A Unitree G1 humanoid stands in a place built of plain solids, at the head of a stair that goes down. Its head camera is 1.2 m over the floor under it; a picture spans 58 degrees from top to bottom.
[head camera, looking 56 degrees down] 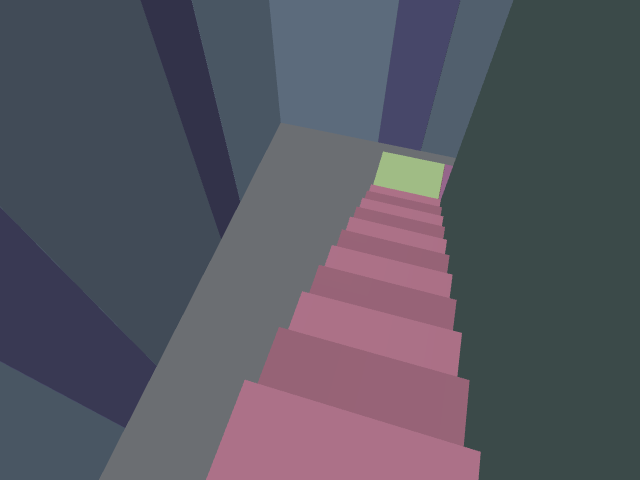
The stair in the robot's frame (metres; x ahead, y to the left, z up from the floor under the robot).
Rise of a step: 0.18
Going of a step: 0.24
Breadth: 0.74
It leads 16 degrees to the right of straight ahead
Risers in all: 11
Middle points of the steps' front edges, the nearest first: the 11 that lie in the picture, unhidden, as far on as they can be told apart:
0.24 -0.15 0.00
0.47 -0.21 -0.18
0.70 -0.28 -0.36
0.93 -0.35 -0.54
1.16 -0.42 -0.72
1.39 -0.48 -0.90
1.62 -0.55 -1.08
1.85 -0.62 -1.26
2.08 -0.69 -1.44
2.31 -0.75 -1.62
2.53 -0.82 -1.80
